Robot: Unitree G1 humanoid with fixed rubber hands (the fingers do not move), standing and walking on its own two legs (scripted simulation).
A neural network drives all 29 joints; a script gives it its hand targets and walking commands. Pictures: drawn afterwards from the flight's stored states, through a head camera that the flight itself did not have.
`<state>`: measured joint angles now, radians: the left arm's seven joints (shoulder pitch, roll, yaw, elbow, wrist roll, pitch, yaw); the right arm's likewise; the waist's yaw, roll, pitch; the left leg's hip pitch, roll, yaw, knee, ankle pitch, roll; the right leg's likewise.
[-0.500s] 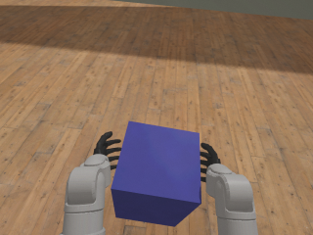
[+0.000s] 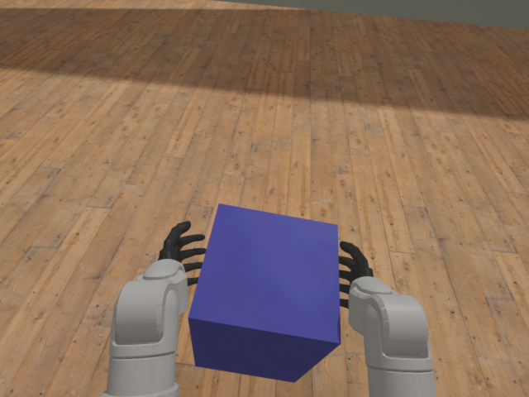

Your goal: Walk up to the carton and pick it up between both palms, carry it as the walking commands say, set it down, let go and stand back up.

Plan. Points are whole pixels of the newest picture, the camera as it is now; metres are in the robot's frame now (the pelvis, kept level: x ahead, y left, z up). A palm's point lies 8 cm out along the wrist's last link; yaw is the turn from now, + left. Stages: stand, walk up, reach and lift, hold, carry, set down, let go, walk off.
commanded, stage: carry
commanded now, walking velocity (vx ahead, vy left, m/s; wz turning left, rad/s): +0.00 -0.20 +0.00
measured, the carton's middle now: (260, 301) +0.29 +0.00 +0.00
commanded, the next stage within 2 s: none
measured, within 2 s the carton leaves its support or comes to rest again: neither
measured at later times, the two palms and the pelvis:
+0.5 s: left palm (266, 308) +0.24 +0.00 +0.09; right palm (469, 330) +0.22 -0.26 +0.07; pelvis -0.05 -0.13 +0.00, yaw +1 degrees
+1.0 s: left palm (289, 330) +0.21 -0.03 +0.08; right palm (495, 359) +0.19 -0.29 +0.06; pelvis -0.08 -0.15 +0.01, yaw +1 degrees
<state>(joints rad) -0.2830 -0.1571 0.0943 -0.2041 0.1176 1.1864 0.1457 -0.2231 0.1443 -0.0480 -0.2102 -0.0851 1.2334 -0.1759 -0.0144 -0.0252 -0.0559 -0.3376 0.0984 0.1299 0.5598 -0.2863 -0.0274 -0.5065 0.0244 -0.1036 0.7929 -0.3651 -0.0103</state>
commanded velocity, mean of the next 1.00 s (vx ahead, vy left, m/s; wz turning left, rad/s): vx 0.00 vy -0.02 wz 0.00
